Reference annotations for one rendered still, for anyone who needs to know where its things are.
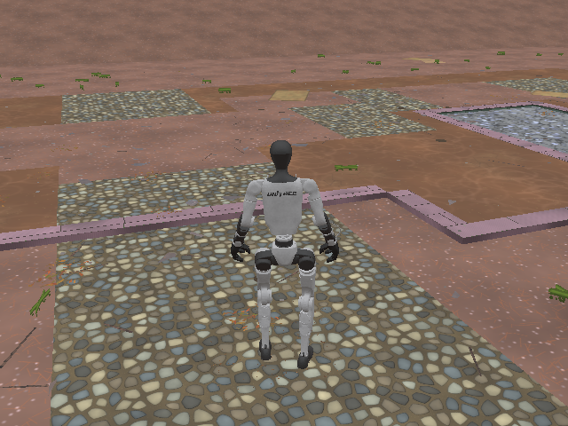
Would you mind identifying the left robot hand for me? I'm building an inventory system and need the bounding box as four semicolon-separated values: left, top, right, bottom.
231;244;250;262

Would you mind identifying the right robot forearm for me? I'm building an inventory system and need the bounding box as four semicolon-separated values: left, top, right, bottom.
318;212;337;246

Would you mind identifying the robot left thigh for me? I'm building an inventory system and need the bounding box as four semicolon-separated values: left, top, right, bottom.
255;248;272;305

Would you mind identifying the right robot hand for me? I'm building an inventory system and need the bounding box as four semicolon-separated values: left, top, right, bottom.
319;242;339;263

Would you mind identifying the left robot upper arm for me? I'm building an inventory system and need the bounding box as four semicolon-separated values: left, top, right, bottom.
241;179;264;228

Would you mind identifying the right robot shin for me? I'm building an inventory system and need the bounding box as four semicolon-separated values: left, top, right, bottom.
299;297;314;357

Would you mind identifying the right robot upper arm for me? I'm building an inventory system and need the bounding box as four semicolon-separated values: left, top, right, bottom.
300;178;327;226

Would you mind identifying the left robot forearm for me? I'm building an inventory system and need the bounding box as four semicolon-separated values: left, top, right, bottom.
233;214;249;247

